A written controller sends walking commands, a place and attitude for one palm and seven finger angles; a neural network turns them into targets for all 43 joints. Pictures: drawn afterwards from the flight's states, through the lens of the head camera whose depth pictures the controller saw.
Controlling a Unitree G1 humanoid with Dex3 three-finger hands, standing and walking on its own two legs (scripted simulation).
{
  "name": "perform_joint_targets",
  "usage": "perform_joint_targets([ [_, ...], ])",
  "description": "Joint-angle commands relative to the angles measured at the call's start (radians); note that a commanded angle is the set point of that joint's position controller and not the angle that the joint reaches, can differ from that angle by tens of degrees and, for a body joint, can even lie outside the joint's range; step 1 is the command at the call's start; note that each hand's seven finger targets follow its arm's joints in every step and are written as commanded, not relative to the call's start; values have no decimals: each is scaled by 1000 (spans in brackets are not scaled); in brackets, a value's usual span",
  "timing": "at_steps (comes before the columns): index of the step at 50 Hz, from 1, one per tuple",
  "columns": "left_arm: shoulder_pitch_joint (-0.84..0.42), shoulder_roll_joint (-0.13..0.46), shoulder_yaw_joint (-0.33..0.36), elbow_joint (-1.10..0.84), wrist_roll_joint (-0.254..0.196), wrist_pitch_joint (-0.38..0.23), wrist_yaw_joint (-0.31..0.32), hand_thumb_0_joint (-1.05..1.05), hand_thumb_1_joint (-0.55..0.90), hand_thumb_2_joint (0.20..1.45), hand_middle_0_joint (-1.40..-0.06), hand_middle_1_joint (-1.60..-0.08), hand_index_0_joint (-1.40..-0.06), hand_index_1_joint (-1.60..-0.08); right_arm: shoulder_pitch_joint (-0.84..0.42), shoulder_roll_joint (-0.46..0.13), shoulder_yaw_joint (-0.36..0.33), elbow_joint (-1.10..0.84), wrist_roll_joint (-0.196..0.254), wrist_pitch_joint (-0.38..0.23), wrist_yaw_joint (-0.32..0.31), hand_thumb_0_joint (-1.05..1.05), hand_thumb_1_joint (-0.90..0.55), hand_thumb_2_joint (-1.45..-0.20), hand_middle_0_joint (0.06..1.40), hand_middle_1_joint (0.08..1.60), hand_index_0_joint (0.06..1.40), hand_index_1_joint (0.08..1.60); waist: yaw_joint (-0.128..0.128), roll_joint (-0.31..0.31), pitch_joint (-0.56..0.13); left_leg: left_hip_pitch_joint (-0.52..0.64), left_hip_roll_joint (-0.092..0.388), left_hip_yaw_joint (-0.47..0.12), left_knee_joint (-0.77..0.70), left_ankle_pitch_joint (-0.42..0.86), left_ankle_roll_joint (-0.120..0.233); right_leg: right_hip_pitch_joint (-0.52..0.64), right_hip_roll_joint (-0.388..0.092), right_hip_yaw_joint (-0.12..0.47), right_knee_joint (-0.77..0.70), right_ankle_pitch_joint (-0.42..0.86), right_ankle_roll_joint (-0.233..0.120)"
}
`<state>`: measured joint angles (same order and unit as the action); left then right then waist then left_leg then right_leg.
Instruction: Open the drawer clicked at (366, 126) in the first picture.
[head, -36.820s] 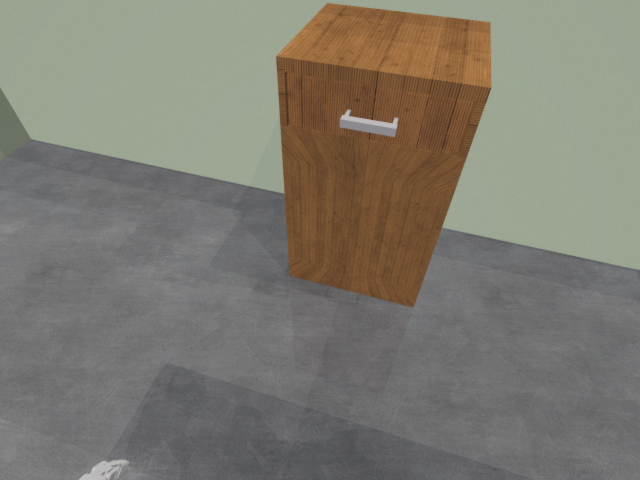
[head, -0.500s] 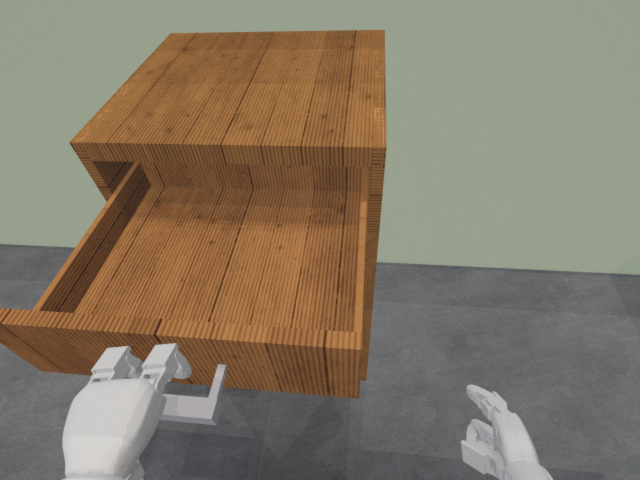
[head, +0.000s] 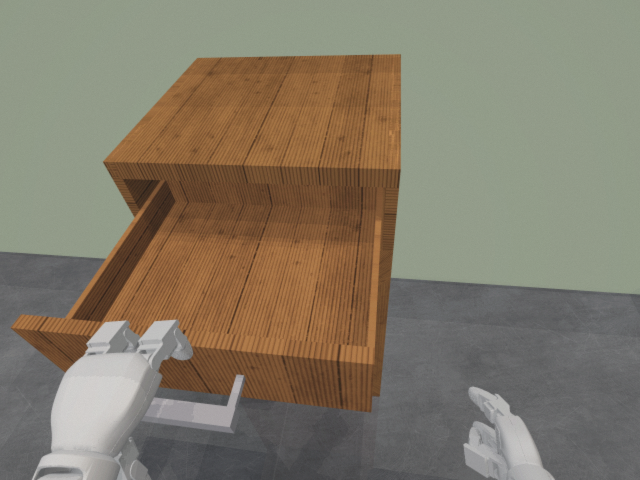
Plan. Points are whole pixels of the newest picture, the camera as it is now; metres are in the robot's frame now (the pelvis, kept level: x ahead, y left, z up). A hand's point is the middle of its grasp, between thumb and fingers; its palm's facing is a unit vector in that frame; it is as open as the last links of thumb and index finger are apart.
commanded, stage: lift the hand off the handle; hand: left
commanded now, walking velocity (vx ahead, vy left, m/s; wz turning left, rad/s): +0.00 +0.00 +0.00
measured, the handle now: (187, 395) +0.21 +0.21 +0.01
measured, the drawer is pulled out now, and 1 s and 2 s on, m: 0.30 0.30 0.30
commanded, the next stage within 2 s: draw the hand back to the body in 0.54 s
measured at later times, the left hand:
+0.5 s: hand (119, 354) +0.18 +0.21 +0.17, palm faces +0.17 -0.13 -0.98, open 13.8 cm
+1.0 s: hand (100, 370) +0.17 +0.23 +0.15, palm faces +0.09 -0.13 -0.99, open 13.9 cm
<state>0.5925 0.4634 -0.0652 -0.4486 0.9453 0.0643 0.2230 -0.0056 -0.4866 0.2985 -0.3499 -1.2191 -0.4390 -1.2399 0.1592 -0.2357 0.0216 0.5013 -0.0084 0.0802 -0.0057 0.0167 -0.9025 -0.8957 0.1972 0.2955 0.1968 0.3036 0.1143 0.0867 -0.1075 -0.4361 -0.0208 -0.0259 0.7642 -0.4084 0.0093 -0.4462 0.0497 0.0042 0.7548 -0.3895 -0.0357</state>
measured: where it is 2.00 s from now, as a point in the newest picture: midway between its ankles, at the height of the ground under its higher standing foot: outside the picture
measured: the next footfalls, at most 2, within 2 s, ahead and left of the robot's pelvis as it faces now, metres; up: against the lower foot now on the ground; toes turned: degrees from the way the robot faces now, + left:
none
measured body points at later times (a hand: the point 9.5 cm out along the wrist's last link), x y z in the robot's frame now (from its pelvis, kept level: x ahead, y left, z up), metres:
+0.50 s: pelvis +0.00 +0.01 +0.02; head -0.02 -0.04 +0.47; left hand +0.17 +0.22 +0.22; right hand +0.24 -0.18 -0.05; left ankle -0.01 +0.11 -0.71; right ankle +0.00 -0.10 -0.71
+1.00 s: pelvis -0.01 +0.00 +0.02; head -0.02 -0.04 +0.47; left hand +0.16 +0.23 +0.21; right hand +0.22 -0.19 -0.05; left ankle -0.01 +0.11 -0.71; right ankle +0.00 -0.10 -0.71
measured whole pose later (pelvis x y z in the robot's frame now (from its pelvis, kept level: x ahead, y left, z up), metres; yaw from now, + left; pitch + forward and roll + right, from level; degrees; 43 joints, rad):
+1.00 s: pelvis -0.01 +0.00 +0.02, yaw +1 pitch -1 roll +0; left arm 0.51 0.54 0.05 -0.59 0.82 0.14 -0.01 -0.01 -0.49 0.30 -0.31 -1.20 -0.32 -1.20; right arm 0.14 -0.27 0.06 0.49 0.03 0.13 -0.01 0.02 -0.90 -0.90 0.20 0.30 0.20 0.30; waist 0.11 0.10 -0.04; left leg -0.23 -0.02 -0.04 0.56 -0.30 0.01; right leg -0.23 0.05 0.00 0.53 -0.28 -0.03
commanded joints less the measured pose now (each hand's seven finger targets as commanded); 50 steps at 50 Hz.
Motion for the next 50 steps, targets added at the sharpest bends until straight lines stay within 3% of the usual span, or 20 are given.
perform_joint_targets([
  [1,-136,143,154,-322,-14,-4,41,0,-500,300,-300,-1200,-300,-1200,-154,-86,-30,-188,9,-53,-9,0,-900,-900,200,300,200,300,-8,-27,-120,141,21,29,-120,261,17,42,-46,9,-188,195,15],
  [4,-86,152,173,-302,-29,19,16,0,-500,300,-300,-1200,-300,-1200,-176,-87,-22,-190,20,-51,-4,0,-900,-900,200,300,200,300,-6,-51,-89,138,28,25,-137,275,15,71,-43,12,-208,227,16],
  [9,-95,122,126,-296,-39,98,-66,0,-500,300,-300,-1200,-300,-1200,-209,-89,-11,-199,40,-18,19,0,-900,-900,200,300,200,300,-5,-73,-57,131,41,25,-195,316,13,141,-43,-11,-212,276,21],
  [14,-116,200,173,-385,-48,124,-112,0,-500,300,-300,-1200,-300,-1200,-230,-104,6,-226,48,0,15,0,-900,-900,200,300,200,300,8,-44,-84,164,50,35,-220,345,13,208,-48,-2,-234,310,26],
  [18,-128,192,163,-436,-63,103,-130,0,-500,300,-300,-1200,-300,-1200,-202,-102,8,-235,46,5,15,0,-900,-900,200,300,200,300,6,-41,-64,191,52,41,-234,374,13,195,-51,-21,-254,303,32],
  [19,-127,204,184,-458,-72,112,-129,0,-500,300,-300,-1200,-300,-1200,-227,-108,9,-241,52,1,15,0,-900,-900,200,300,200,300,5,-6,-67,197,57,35,-236,363,12,204,-44,-10,-261,298,26],
  [26,-131,179,175,-356,-79,121,-171,0,-500,300,-300,-1200,-300,-1200,-210,-98,10,-209,53,18,30,0,-900,-900,200,300,200,300,-3,-72,11,191,52,42,-275,341,8,199,-44,-28,-290,252,30],
  [30,-183,145,112,-409,-74,128,-197,0,-500,300,-300,-1200,-300,-1200,-224,-97,16,-235,50,20,31,0,-900,-900,200,300,200,300,3,-41,-33,208,43,44,-284,319,17,222,-46,-29,-296,212,27],
  [32,-192,173,128,-385,-74,116,-196,0,-500,300,-300,-1200,-300,-1200,-216,-101,13,-226,44,23,22,0,-900,-900,200,300,200,300,1,-61,-26,210,42,43,-286,316,18,222,-45,-27,-307,213,30],
  [34,-214,266,221,-404,-62,107,-172,0,-500,300,-300,-1200,-300,-1200,-237,-113,19,-229,49,15,7,0,-900,-900,200,300,200,300,8,-53,-45,220,55,44,-274,293,13,228,-47,-6,-317,199,29],
  [35,-199,213,174,-389,-50,99,-175,0,-500,300,-300,-1200,-300,-1200,-223,-94,31,-236,38,15,7,0,-900,-900,200,300,200,300,21,-45,-44,225,39,47,-277,297,19,229,-54,-16,-319,177,27],
  [37,-190,231,214,-336,-55,76,-167,0,-500,300,-300,-1200,-300,-1200,-213,-98,19,-207,37,11,3,0,-900,-900,200,300,200,300,12,-50,6,221,38,48,-273,298,15,206,-50,-13,-335,185,26],
  [38,-202,242,227,-353,-57,68,-162,0,-500,300,-300,-1200,-300,-1200,-212,-100,20,-209,39,7,3,0,-900,-900,200,300,200,300,14,-50,-9,228,38,46,-272,306,13,212,-55,-13,-332,204,28],
  [39,-190,270,268,-361,-76,74,-156,0,-500,300,-300,-1200,-300,-1200,-232,-106,16,-211,50,0,1,0,-900,-900,200,300,200,300,10,-7,-14,233,45,42,-271,288,11,214,-48,1,-338,192,23],
  [40,-195,234,236,-348,-82,72,-164,0,-500,300,-300,-1200,-300,-1200,-218,-93,23,-211,40,0,1,0,-900,-900,200,300,200,300,13,-27,-22,229,30,39,-277,298,15,228,-53,-16,-333,195,24],
  [42,-173,230,244,-317,-101,64,-172,0,-500,300,-300,-1200,-300,-1200,-219,-103,10,-192,42,-2,0,0,-900,-900,200,300,200,300,4,-26,11,221,26,40,-276,301,13,212,-50,-12,-340,211,28],
  [44,-157,236,253,-357,-128,68,-175,0,-500,300,-300,-1200,-300,-1200,-235,-109,8,-210,56,-14,-1,0,-900,-900,200,300,200,300,-3,-14,-12,238,36,40,-272,295,11,211,-47,-6,-340,218,30],
  [45,-155,217,227,-345,-127,66,-186,0,-500,300,-300,-1200,-300,-1200,-213,-101,15,-210,44,-12,-1,0,-900,-900,200,300,200,300,2,-46,-23,225,24,38,-278,292,15,223,-53,-20,-335,202,33],
  [47,-165,221,223,-323,-124,58,-195,0,-500,300,-300,-1200,-300,-1200,-211,-110,7,-198,40,-8,-7,0,-900,-900,200,300,200,300,-6,-69,18,216,25,40,-281,278,16,199,-54,-18,-348,189,37],
  [50,-184,257,252,-328,-114,45,-192,0,-500,300,-300,-1200,-300,-1200,-206,-105,19,-205,37,-19,-17,0,-900,-900,200,300,200,300,3,-55,-1,222,22,37,-276,256,19,202,-59,-16,-350,149,33],
])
